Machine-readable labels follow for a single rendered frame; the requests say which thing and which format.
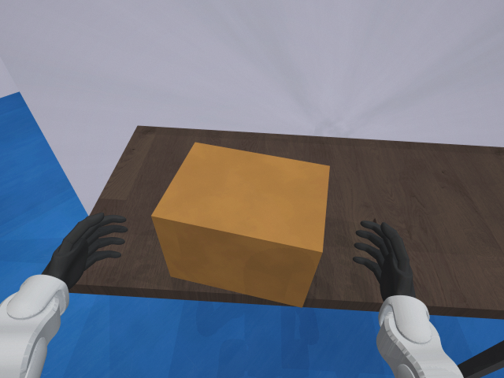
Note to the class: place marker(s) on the robot left hand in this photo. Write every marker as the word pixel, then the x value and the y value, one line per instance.
pixel 77 251

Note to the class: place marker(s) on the left robot forearm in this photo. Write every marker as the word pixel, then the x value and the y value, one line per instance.
pixel 29 319

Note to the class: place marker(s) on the carton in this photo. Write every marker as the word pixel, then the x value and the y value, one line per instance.
pixel 244 222

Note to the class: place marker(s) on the right robot forearm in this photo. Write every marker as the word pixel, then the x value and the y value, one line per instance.
pixel 409 342

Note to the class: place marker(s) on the robot right hand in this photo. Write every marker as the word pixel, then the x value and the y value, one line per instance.
pixel 393 270

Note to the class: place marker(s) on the table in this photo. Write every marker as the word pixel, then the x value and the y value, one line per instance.
pixel 446 202

